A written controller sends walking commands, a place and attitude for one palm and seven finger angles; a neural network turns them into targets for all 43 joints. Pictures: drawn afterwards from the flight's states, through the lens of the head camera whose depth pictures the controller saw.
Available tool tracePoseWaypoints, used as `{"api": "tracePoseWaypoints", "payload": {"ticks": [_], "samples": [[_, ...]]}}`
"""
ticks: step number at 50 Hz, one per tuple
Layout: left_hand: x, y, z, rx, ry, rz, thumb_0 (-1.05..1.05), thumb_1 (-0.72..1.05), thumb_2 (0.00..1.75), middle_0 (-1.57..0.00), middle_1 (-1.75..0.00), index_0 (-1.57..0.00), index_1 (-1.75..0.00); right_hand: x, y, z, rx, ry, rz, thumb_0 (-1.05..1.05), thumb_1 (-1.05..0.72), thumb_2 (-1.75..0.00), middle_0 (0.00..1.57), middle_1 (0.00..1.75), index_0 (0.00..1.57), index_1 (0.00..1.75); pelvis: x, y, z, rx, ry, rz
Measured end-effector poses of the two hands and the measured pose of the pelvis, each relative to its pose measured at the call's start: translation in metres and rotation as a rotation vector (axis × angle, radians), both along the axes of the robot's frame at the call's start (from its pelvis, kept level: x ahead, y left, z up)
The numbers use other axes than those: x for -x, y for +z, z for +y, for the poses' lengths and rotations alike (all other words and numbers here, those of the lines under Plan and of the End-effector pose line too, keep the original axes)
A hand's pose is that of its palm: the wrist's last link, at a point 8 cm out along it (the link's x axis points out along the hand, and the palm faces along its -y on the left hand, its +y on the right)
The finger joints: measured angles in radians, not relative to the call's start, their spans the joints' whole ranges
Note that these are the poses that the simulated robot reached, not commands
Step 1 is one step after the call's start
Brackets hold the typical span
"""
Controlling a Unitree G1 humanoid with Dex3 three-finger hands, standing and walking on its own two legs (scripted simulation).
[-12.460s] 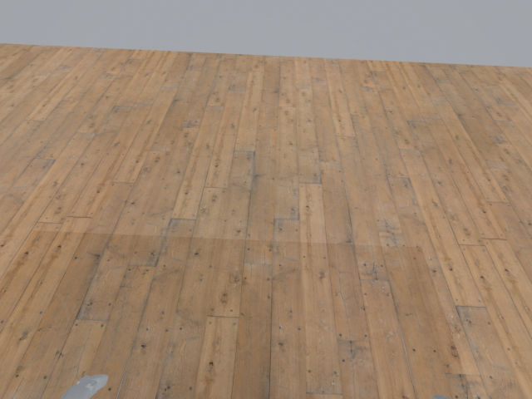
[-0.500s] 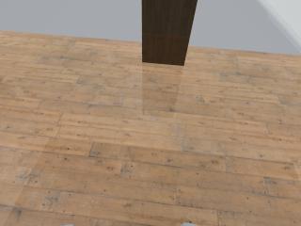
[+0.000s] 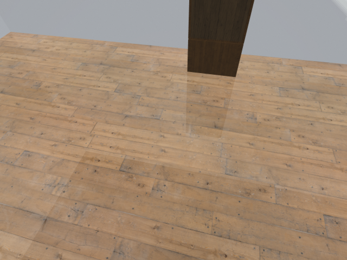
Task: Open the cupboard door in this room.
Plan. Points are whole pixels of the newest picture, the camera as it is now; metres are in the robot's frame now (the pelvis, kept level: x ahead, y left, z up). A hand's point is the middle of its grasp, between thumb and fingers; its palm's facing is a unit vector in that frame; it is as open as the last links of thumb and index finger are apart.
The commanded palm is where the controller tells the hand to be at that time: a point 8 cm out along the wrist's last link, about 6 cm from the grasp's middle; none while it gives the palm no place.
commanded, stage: stand and wait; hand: left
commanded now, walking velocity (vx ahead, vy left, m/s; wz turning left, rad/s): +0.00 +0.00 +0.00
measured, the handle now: out of the picture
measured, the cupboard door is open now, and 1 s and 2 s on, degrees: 0 0 0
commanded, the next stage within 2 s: turn or walk to find it in 0.66 s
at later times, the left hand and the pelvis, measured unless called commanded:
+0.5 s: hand out of the picture -0.04 +0.20 -0.18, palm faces +0.03 -0.99 -0.16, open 7.3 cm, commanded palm none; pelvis -0.01 +0.04 +0.00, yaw -2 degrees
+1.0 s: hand out of the picture +0.02 +0.21 -0.18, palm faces +0.07 -0.97 -0.23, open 7.3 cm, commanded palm none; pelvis +0.00 +0.03 -0.01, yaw +1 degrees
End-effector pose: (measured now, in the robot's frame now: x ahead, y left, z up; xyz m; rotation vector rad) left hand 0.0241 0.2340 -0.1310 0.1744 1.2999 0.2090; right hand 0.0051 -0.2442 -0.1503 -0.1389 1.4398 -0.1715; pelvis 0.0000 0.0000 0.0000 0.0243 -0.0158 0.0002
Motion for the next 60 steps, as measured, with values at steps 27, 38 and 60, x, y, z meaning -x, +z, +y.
{"api": "tracePoseWaypoints", "payload": {"ticks": [27,38,60], "samples": [[0.065,-0.016,0.014,0.091,0.002,0.169,0.0,0.91,0.9,-0.2,-0.3,-0.2,-0.3,0.02,0.008,0.058,0.0,0.001,-0.05,0.0,-0.92,-0.9,0.2,0.3,0.2,0.3,0.012,0.003,0.036,0.021,-0.03,-0.012],[0.029,-0.015,0.017,0.06,-0.023,0.114,0.0,0.92,0.9,-0.2,-0.3,-0.2,-0.3,0.058,0.003,0.075,-0.048,-0.05,0.056,0.0,-0.91,-0.9,0.2,0.3,0.2,0.3,0.003,0.002,0.034,0.021,-0.026,-0.013],[0.026,-0.019,0.01,0.05,0.032,0.059,0.0,0.92,0.9,-0.2,-0.3,-0.2,-0.3,-0.014,0.002,0.04,0.001,0.044,-0.096,0.0,-0.92,-0.9,0.2,0.3,0.2,0.3,0.003,-0.004,0.02,0.017,0.017,-0.016]]}}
